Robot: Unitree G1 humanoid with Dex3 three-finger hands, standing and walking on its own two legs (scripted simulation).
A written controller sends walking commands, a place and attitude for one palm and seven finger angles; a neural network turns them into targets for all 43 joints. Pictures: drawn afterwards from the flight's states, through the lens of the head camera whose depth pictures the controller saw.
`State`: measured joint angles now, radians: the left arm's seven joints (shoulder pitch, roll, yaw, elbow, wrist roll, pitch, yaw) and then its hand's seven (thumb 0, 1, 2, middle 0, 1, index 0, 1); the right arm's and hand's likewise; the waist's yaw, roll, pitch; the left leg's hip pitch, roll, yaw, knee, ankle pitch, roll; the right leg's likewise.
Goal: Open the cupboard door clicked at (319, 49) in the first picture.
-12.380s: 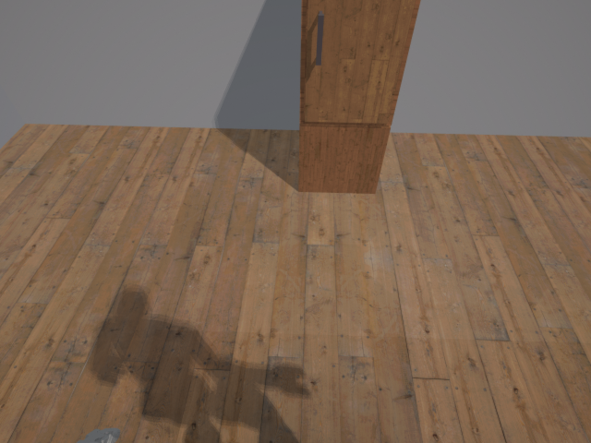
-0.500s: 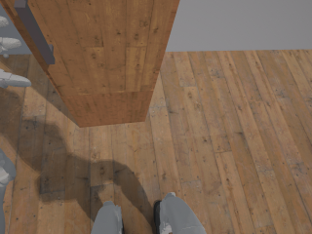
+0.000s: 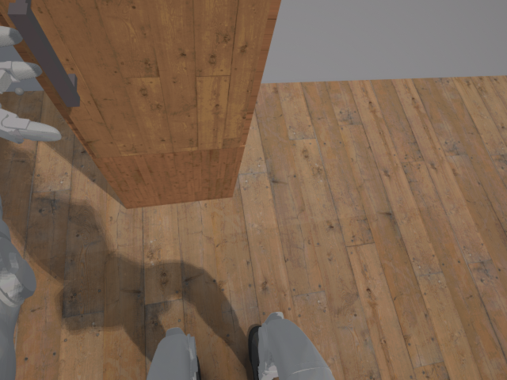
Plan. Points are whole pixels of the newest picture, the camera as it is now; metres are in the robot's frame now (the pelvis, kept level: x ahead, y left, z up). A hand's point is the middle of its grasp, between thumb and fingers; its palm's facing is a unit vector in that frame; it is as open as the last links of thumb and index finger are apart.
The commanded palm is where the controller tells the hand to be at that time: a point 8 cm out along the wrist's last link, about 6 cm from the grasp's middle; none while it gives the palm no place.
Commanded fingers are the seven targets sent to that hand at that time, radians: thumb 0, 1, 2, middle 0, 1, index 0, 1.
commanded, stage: slide the fingers in behind the handle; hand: left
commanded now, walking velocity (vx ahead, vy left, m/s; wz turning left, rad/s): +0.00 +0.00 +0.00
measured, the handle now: (51, 53) +0.57 +0.24 +0.07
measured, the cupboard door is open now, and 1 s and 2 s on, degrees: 0 0 0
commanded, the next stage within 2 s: close the thumb around the handle in 1.16 s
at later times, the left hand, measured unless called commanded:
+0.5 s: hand (43, 94) +0.51 +0.24 +0.06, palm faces +0.05 -1.00 +0.00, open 14.0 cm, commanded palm +0.49 +0.28 +0.07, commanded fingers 0.00 -0.50 0.30 -0.30 -1.20 -0.30 -1.20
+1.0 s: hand (66, 89) +0.52 +0.22 +0.06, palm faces +0.06 -1.00 -0.02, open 14.0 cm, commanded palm +0.50 +0.26 +0.07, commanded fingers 0.00 -0.50 0.30 -0.30 -1.20 -0.30 -1.20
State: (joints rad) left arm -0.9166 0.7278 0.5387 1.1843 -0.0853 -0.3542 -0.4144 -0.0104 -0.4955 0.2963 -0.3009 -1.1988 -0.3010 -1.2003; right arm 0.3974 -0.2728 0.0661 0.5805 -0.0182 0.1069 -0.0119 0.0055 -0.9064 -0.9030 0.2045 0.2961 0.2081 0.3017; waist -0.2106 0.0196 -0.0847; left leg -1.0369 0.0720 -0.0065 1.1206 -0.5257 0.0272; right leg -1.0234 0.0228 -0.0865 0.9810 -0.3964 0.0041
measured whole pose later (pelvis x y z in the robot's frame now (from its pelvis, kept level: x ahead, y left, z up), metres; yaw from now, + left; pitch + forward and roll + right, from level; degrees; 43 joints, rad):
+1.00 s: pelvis +0.00 +0.00 +0.00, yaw +0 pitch +24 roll -4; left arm -0.91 0.58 0.46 1.18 -0.08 -0.41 -0.27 -0.01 -0.50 0.30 -0.30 -1.20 -0.30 -1.20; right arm 0.40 -0.26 0.05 0.60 -0.03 0.10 0.00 0.01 -0.91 -0.90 0.20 0.30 0.21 0.30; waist -0.20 0.03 -0.09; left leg -1.01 0.06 0.01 1.11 -0.53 0.02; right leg -1.01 0.01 -0.07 1.00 -0.41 0.00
